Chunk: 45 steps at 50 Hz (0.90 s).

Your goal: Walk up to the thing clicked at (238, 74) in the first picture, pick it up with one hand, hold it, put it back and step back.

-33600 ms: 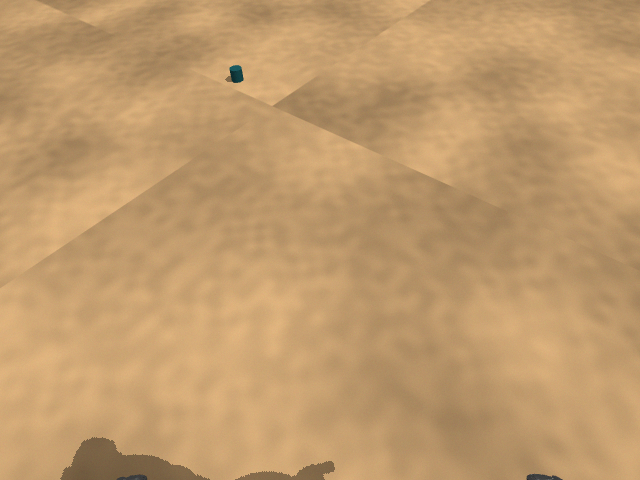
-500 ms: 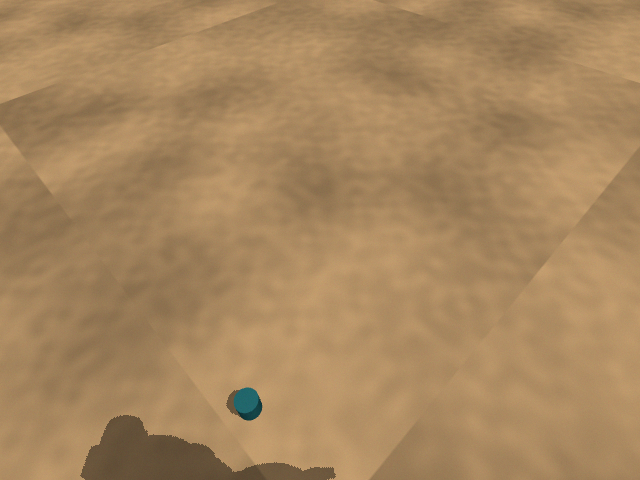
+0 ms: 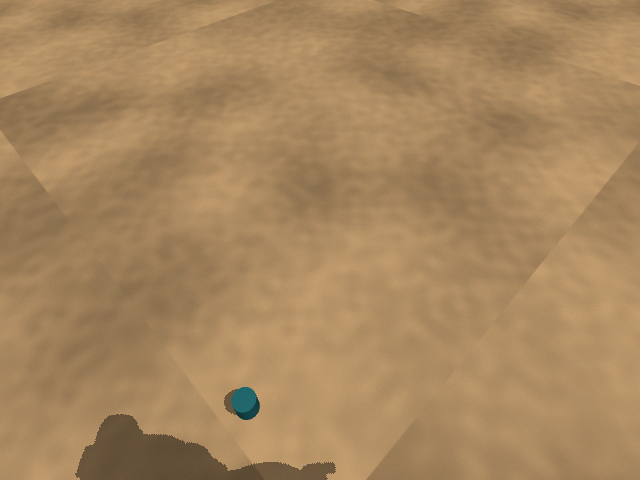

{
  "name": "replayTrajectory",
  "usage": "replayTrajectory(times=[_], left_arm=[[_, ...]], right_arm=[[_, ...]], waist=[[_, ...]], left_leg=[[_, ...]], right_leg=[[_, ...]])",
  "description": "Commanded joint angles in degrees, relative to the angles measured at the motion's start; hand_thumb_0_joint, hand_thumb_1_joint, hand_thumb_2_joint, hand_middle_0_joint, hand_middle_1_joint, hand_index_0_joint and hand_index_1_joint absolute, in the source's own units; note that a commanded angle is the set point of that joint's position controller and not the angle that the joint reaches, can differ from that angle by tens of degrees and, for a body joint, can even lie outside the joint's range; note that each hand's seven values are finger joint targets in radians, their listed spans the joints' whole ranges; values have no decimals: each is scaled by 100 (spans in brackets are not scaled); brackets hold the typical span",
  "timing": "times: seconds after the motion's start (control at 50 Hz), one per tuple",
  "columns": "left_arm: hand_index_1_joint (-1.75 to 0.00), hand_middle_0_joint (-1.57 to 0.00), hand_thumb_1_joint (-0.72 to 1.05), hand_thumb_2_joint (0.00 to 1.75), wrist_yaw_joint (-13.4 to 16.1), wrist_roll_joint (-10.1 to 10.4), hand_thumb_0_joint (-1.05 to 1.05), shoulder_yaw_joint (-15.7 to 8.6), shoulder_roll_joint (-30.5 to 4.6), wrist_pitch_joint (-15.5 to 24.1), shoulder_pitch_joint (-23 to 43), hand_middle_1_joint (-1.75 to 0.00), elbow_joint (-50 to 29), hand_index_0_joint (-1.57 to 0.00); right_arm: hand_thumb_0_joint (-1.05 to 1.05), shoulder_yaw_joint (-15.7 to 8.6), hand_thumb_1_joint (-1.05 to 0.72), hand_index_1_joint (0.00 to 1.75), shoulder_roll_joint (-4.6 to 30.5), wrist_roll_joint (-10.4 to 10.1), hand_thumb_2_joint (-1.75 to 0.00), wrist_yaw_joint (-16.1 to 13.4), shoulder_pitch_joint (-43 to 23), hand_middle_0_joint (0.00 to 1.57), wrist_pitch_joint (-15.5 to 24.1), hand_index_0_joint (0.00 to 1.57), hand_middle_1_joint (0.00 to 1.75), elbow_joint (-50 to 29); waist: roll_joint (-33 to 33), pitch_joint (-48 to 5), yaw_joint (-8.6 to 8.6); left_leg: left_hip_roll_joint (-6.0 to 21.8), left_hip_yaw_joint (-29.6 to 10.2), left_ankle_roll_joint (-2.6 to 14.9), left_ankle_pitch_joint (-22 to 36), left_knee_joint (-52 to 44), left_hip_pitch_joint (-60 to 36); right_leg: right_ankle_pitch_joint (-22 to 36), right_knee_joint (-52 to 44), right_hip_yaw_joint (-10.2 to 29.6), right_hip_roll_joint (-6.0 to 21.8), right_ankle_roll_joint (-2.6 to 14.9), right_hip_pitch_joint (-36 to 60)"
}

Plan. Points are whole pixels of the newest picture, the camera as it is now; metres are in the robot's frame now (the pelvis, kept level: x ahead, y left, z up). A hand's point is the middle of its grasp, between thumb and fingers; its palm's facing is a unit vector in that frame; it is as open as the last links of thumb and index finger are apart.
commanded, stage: stand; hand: left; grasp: from above
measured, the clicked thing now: (245, 403) +0.42 +0.26 -0.74
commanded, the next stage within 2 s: step back in 0.38 s
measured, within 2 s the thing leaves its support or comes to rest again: neither
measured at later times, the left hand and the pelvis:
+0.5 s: hand out of the picture +0.07 +0.25 -0.16, palm faces +0.02 -0.93 -0.36, open 7.3 cm; pelvis -0.02 -0.01 -0.01, yaw +0 degrees
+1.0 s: hand out of the picture +0.04 +0.29 -0.18, palm faces -0.07 -0.93 -0.35, open 7.3 cm; pelvis -0.10 +0.04 -0.02, yaw -2 degrees
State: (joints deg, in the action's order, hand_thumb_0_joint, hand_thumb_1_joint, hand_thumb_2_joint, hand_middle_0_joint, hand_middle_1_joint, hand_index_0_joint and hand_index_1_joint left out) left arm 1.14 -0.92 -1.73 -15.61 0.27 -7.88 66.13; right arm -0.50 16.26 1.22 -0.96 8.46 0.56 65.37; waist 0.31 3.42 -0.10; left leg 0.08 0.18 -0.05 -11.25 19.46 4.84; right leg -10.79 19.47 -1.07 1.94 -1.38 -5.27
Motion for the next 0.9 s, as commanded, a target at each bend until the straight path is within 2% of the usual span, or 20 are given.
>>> replayTrajectory(times=[0.0, 0.1, 0.24, 0.32, 0.34, 0.36, 0.44, 0.56, 0.62, 0.64, 0.66, 0.7, 0.72, 0.74, 0.76, 0.78, 0.8, 0.82, 0.84, 0.88], left_arm=[[-30, -20, 90, 90, 40, -15, 0, -182, -1184, 113, 192, -30, -349, -20], [-30, -20, 90, 90, 3, -17, 0, -167, -1234, 107, 230, -30, -386, -20], [-30, -20, 90, 90, -19, 3, 0, -144, -1394, 133, 327, -30, -468, -20], [-30, -20, 90, 90, -36, 15, 0, -124, -1426, 123, 263, -30, -421, -20], [-30, -20, 90, 90, -35, 19, 0, -134, -1472, 133, 319, -30, -458, -20], [-30, -20, 90, 90, -12, 113, 0, -378, -1959, 90, 361, -30, -593, -20], [-30, -20, 90, 90, 27, 132, 0, -405, -1852, 36, 253, -30, -842, -20], [-30, -20, 90, 90, 14, 66, 0, -449, -2020, -66, 387, -30, -1235, -20], [-30, -20, 90, 90, 21, -36, 0, -529, -2238, -102, 742, -30, -1493, -20], [-30, -20, 90, 90, 17, -84, 0, -549, -2294, -107, 830, -30, -1600, -20], [-30, -20, 90, 90, 19, -114, 0, -554, -2302, -111, 987, -30, -1688, -20], [-30, -20, 90, 90, 42, -103, 0, -511, -2187, -139, 1288, -30, -1850, -20], [-30, -20, 90, 90, 35, -62, 0, -452, -1969, -170, 1159, -30, -1847, -20], [-30, -20, 90, 90, 58, 3, 0, -380, -1645, -189, 1024, -30, -1923, -20], [-30, -20, 90, 90, 100, 7, 0, -412, -1573, -217, 956, -30, -1924, -20], [-30, -20, 90, 90, 113, -3, 0, -427, -1649, -267, 608, -30, -1867, -20], [-30, -20, 90, 90, 128, 6, 0, -391, -1563, -261, 461, -30, -1890, -20], [-30, -20, 90, 90, 146, -6, 0, -412, -1605, -263, 541, -30, -1847, -20], [-30, -20, 90, 90, 158, 4, 0, -434, -1672, -262, 508, -30, -1812, -20], [-30, -20, 90, 90, 114, 49, 0, -448, -1711, -275, 191, -30, -1791, -20]], right_arm=[[0, -225, -90, 30, 1144, -14, -90, -59, -170, 20, 112, 20, 30, -355], [0, -236, -90, 30, 1264, -16, -90, -35, -259, 20, 108, 20, 30, -395], [0, -229, -90, 30, 1402, -27, -90, -8, -289, 20, 118, 20, 30, -395], [0, -211, -90, 30, 1414, -32, -90, 20, -306, 20, 108, 20, 30, -374], [0, -212, -90, 30, 1416, -16, -90, 19, -306, 20, 106, 20, 30, -371], [0, -324, -90, 30, 1793, -67, -90, 55, -469, 20, 2, 20, 30, -458], [0, -367, -90, 30, 1695, -153, -90, 73, -328, 20, -82, 20, 30, -673], [0, -436, -90, 30, 1666, -135, -90, 101, -300, 20, -221, 20, 30, -960], [0, -471, -90, 30, 1523, -107, -90, 140, -14, 20, -311, 20, 30, -1020], [0, -485, -90, 30, 1560, -88, -90, 161, 161, 20, -337, 20, 30, -1044], [0, -496, -90, 30, 1579, -100, -90, 181, 352, 20, -344, 20, 30, -1069], [0, -559, -90, 30, 1667, -139, -90, 187, 667, 20, -282, 20, 30, -1031], [0, -585, -90, 30, 1804, -105, -90, 163, 565, 20, -222, 20, 30, -1036], [0, -653, -90, 30, 2152, -16, -90, 131, 313, 20, -165, 20, 30, -1169], [0, -717, -90, 30, 2479, 58, -90, 89, 270, 20, -107, 20, 30, -1231], [0, -700, -90, 30, 2312, 129, -90, 57, 249, 20, -82, 20, 30, -1301], [0, -671, -90, 30, 2387, 96, -90, 33, 101, 20, -72, 20, 30, -1388], [0, -687, -90, 30, 2343, 106, -90, -2, 37, 20, -79, 20, 30, -1462], [0, -682, -90, 30, 2246, 105, -90, -45, -169, 20, -70, 20, 30, -1540], [0, -600, -90, 30, 1983, 96, -90, -95, -342, 20, -40, 20, 30, -1680]], waist=[[35, -243, 28], [16, -145, 30], [1, -324, 19], [-39, -85, 25], [-51, -208, 16], [-191, 317, 9], [-67, -457, -48], [-301, -914, -32], [-1153, -692, -82], [-1353, -598, -105], [-1395, -527, -216], [-1277, -535, -416], [-484, -539, -356], [815, -355, -288], [1212, -278, -238], [615, -398, -71], [893, -450, -88], [958, -487, -141], [1033, -459, -65], [897, -597, 135]], left_leg=[[653, -513, 122, 743, -384, 161], [658, -560, 138, 324, -461, 222], [683, -556, 136, 628, -413, 154], [678, -598, 120, 183, -516, 211], [685, -576, 144, 271, -475, 204], [623, -657, 225, 1317, 126, 613], [631, -520, 357, 1813, 575, 429], [243, -297, 380, 743, 1622, 530], [-326, -42, 241, -1331, 2887, 792], [-295, -153, 274, -1900, 3255, 729], [-171, -310, 307, -2006, 3209, 706], [25, -398, 353, -1205, 2359, 542], [356, -645, 401, 31, 1349, 714], [1175, -1889, 590, 1494, 293, 915], [1715, -2729, 937, 2361, 53, 551], [1731, -2340, 1047, 2824, 292, 408], [1898, -2326, 1252, 3538, 423, 388], [1865, -2347, 1178, 3269, 406, 491], [1741, -2089, 1239, 3000, 459, 550], [1305, -1441, 1088, 3193, 825, 45]], right_leg=[[624, -291, 433, 502, 183, 6], [277, -362, 449, 493, 193, -113], [567, -341, 495, 552, 210, -2], [104, -430, 492, 516, 207, -231], [278, -422, 532, 556, 222, -123], [1388, 68, 625, 506, 259, -566], [1709, 540, 543, 477, 478, -344], [1467, 569, 1100, 1010, 967, -756], [1455, 144, 1663, 1723, 1517, -1203], [1268, 104, 1780, 1868, 1635, -1592], [1088, 167, 1687, 1860, 1577, -1753], [970, 817, 1282, 1470, 1144, -1800], [583, 1584, 804, 828, 838, -1639], [-451, 2683, 378, -204, 416, -1938], [-2195, 3384, 637, -833, 349, -2506], [-2381, 3927, 1036, -717, 330, -2474], [-2567, 4269, 1077, -798, 334, -2578], [-2421, 4496, 1282, -809, 354, -2514], [-2231, 4678, 1308, -744, 350, -2484], [-1766, 4848, 1192, -734, 276, -2683]])
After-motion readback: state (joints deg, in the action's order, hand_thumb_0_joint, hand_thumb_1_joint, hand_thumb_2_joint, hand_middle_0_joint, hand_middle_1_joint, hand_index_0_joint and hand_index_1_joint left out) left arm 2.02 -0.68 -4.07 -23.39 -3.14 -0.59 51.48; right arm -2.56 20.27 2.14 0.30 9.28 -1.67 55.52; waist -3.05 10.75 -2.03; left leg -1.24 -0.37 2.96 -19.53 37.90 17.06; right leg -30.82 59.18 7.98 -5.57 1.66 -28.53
